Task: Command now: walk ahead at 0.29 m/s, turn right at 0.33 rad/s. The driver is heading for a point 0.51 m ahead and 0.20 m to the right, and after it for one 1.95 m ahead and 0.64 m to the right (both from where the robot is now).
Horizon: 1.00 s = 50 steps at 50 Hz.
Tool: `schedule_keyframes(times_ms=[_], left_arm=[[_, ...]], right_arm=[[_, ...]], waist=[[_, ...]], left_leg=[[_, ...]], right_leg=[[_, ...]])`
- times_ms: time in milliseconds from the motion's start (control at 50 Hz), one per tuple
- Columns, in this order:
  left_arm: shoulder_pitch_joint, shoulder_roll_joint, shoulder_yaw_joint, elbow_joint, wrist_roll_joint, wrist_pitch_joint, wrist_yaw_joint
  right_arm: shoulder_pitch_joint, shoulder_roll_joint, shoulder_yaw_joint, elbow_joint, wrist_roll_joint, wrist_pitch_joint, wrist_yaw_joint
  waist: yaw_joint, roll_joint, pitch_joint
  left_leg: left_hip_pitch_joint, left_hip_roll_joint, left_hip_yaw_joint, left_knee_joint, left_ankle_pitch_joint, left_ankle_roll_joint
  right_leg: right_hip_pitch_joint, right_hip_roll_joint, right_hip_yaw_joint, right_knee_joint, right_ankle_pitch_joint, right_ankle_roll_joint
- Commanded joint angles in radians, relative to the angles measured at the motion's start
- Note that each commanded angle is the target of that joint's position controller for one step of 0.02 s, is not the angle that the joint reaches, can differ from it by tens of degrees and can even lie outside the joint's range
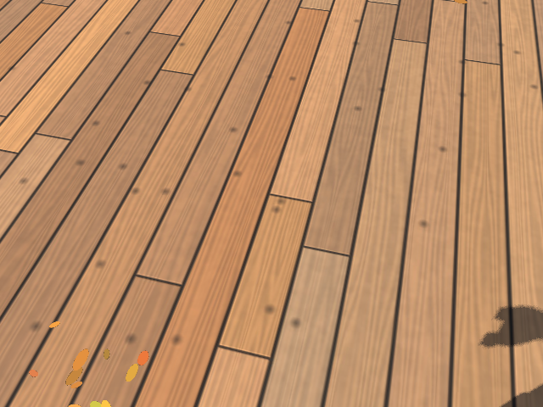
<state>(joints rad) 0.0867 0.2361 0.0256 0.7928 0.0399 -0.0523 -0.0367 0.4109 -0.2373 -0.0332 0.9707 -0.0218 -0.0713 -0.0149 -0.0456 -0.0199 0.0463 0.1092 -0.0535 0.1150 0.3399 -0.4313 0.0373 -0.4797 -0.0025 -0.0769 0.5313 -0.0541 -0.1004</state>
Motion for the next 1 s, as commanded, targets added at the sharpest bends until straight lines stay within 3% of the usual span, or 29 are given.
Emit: schedule_keyframes(times_ms=[20, 40, 60, 100, 120, 160, 200, 360, 420, 480, 540, 560, 580, 600, 620, 640, 660, 700, 720, 800, 940, 1000], left_arm=[[0.387, 0.247, 0.076, 0.048, 0.025, -0.026, 0.022], [0.349, 0.294, 0.09, 0.032, -0.02, -0.011, 0.023], [0.295, 0.263, 0.091, 0.015, -0.061, 0.0, 0.019], [0.181, 0.149, 0.061, 0.002, -0.051, 0.016, 0.028], [0.165, 0.128, 0.055, 0.004, -0.055, 0.022, 0.034], [0.164, 0.138, 0.056, 0.006, -0.04, 0.025, 0.034], [0.162, 0.173, 0.068, 0.0, -0.032, 0.024, 0.03], [0.203, 0.194, 0.087, -0.021, -0.025, 0.065, 0.04], [0.211, 0.198, 0.093, -0.027, -0.019, 0.076, 0.041], [0.197, 0.204, 0.097, -0.035, -0.015, 0.085, 0.038], [0.139, 0.201, 0.097, -0.047, -0.029, 0.093, 0.036], [0.119, 0.181, 0.091, -0.058, -0.04, 0.093, 0.039], [0.181, 0.101, 0.071, -0.066, -0.044, 0.09, 0.04], [0.188, 0.141, 0.083, -0.074, -0.036, 0.09, 0.05], [0.194, 0.206, 0.098, -0.055, -0.007, 0.093, 0.051], [0.201, 0.204, 0.103, -0.037, -0.009, 0.097, 0.044], [0.215, 0.194, 0.103, -0.024, -0.013, 0.106, 0.038], [0.216, 0.181, 0.097, -0.022, -0.018, 0.12, 0.017], [0.194, 0.177, 0.093, -0.028, -0.024, 0.124, 0.011], [0.108, 0.156, 0.079, -0.062, -0.029, 0.133, 0.0], [0.06, 0.133, 0.057, -0.104, -0.04, 0.135, -0.011], [0.08, 0.134, 0.056, -0.112, -0.04, 0.126, -0.01]], right_arm=[[0.011, -0.127, -0.021, -0.095, 0.015, -0.011, -0.019], [0.093, -0.087, -0.018, -0.105, 0.043, -0.007, -0.013], [0.047, -0.134, -0.024, -0.096, 0.006, 0.004, -0.012], [-0.075, -0.109, -0.019, -0.125, 0.002, 0.006, -0.007], [-0.096, -0.109, -0.02, -0.139, -0.01, 0.023, -0.007], [-0.067, -0.091, -0.018, -0.138, -0.018, 0.061, -0.006], [-0.068, -0.083, -0.017, -0.147, -0.012, 0.076, -0.008], [-0.258, -0.104, -0.024, -0.216, -0.004, 0.101, -0.019], [-0.286, -0.106, -0.021, -0.233, 0.006, 0.094, -0.025], [-0.271, -0.112, -0.018, -0.244, 0.021, 0.081, -0.032], [-0.175, -0.113, -0.016, -0.232, 0.028, 0.063, -0.04], [-0.138, -0.14, -0.022, -0.225, 0.017, 0.054, -0.046], [-0.172, -0.218, -0.035, -0.243, -0.001, 0.053, -0.055], [-0.244, -0.284, -0.048, -0.27, -0.008, 0.063, -0.048], [-0.215, -0.226, -0.04, -0.269, -0.003, 0.069, -0.041], [-0.247, -0.167, -0.023, -0.278, 0.007, 0.07, -0.037], [-0.282, -0.144, -0.016, -0.288, 0.005, 0.073, -0.034], [-0.281, -0.147, -0.016, -0.296, -0.001, 0.074, -0.037], [-0.257, -0.149, -0.018, -0.292, -0.003, 0.075, -0.035], [-0.171, -0.175, -0.035, -0.269, -0.002, 0.074, -0.032], [-0.188, -0.216, -0.057, -0.262, -0.009, 0.074, -0.004], [-0.197, -0.236, -0.066, -0.256, 0.0, 0.082, 0.003]], waist=[[0.155, -0.097, -0.268], [0.091, -0.263, -0.436], [0.09, -0.068, -0.403], [0.059, 0.019, -0.142], [0.039, 0.016, -0.098], [0.013, -0.004, -0.109], [0.004, -0.011, -0.136], [0.075, -0.071, -0.097], [0.089, -0.087, -0.086], [0.084, -0.103, -0.095], [0.025, -0.101, -0.099], [0.008, -0.062, -0.1], [0.063, 0.141, -0.111], [0.076, 0.272, -0.061], [0.071, 0.149, -0.075], [0.09, 0.097, -0.065], [0.105, 0.095, -0.049], [0.095, 0.17, -0.063], [0.078, 0.17, -0.066], [0.023, 0.175, -0.069], [0.015, 0.21, -0.078], [0.034, 0.206, -0.086]], left_leg=[[-0.353, 0.105, 0.047, 0.775, 0.514, 0.006], [-0.611, -0.071, -0.055, 1.08, -0.161, -0.025], [-0.641, 0.019, -0.17, 1.097, -0.083, -0.024], [-0.682, 0.084, -0.16, 0.988, 0.008, -0.036], [-0.655, 0.105, -0.166, 0.916, 0.023, -0.046], [-0.57, 0.094, -0.15, 0.85, 0.044, -0.066], [-0.559, 0.084, -0.143, 0.799, 0.068, -0.078], [-0.652, 0.08, -0.181, 0.574, 0.131, -0.097], [-0.629, 0.054, -0.189, 0.491, 0.085, -0.089], [-0.552, 0.018, -0.191, 0.389, 0.028, -0.068], [-0.37, 0.0, -0.188, 0.116, 0.104, -0.039], [-0.258, 0.059, -0.23, -0.031, 0.181, -0.024], [-0.175, 0.293, -0.441, -0.131, 0.191, 0.035], [-0.23, 0.456, -0.636, -0.123, 0.459, 0.166], [-0.246, 0.461, -0.564, -0.073, 0.608, 0.217], [-0.264, 0.396, -0.455, -0.049, 0.658, 0.198], [-0.269, 0.327, -0.351, -0.035, 0.677, 0.161], [-0.219, 0.266, -0.246, -0.009, 0.756, 0.136], [-0.198, 0.26, -0.222, -0.002, 0.771, 0.137], [-0.094, 0.304, -0.212, 0.009, 0.759, 0.166], [-0.185, 0.341, -0.131, 0.04, 0.696, 0.158], [-0.211, 0.353, -0.108, 0.107, 0.646, 0.125]], right_leg=[[0.6, -0.21, 0.27, 0.021, 0.556, -0.128], [0.804, -0.419, 0.66, -0.051, 0.927, -0.316], [0.717, -0.37, 0.553, -0.069, 0.878, -0.299], [0.45, -0.27, 0.39, -0.153, 0.695, -0.233], [0.362, -0.224, 0.349, -0.186, 0.626, -0.202], [0.264, -0.184, 0.311, -0.209, 0.597, -0.182], [0.232, -0.163, 0.299, -0.213, 0.556, -0.179], [0.258, -0.129, 0.453, -0.254, -0.039, -0.131], [0.284, -0.128, 0.509, -0.227, -0.038, -0.129], [0.304, -0.126, 0.564, -0.182, 0.099, -0.123], [0.268, -0.084, 0.59, -0.125, 0.15, -0.063], [0.196, -0.036, 0.558, -0.072, 0.04, -0.012], [0.097, 0.075, 0.4, 0.108, -0.291, 0.051], [-0.063, 0.208, 0.192, 0.29, -0.545, 0.083], [-0.037, 0.121, 0.193, 0.47, -0.539, 0.097], [-0.024, 0.106, 0.194, 0.533, -0.488, 0.104], [-0.022, 0.099, 0.183, 0.586, -0.434, 0.117], [-0.053, 0.094, 0.154, 0.646, -0.383, 0.145], [-0.063, 0.091, 0.141, 0.639, -0.371, 0.156], [-0.097, 0.06, 0.117, 0.523, -0.372, 0.176], [0.114, 0.025, 0.027, 0.245, -0.399, 0.125], [0.207, 0.034, -0.003, 0.075, -0.343, 0.09]])
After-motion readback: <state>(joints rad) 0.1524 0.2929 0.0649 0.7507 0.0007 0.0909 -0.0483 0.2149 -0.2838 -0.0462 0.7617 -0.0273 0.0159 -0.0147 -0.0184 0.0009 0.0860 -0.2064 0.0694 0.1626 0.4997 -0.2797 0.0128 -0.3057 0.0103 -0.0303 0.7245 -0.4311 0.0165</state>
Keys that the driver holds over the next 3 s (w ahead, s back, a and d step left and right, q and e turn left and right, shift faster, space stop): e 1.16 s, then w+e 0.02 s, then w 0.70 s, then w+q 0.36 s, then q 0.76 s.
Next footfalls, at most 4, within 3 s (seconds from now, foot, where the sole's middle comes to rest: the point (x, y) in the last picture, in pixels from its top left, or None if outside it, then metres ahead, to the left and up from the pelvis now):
0.56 left None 0.20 0.10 -0.76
1.04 right None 0.08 -0.08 -0.76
1.62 left None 0.33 -0.04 -0.76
2.12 right None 0.43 -0.40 -0.76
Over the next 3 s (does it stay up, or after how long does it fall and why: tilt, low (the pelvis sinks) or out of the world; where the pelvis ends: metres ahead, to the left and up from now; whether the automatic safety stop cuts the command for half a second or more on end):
stays up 0.56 -0.37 0.01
